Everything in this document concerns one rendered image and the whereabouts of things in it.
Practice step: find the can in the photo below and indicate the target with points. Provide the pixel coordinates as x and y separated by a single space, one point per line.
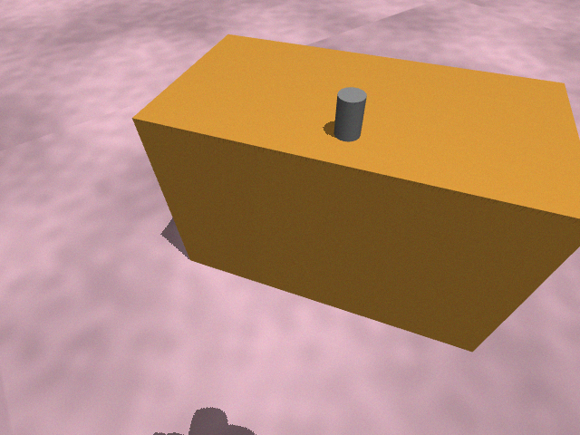
349 113

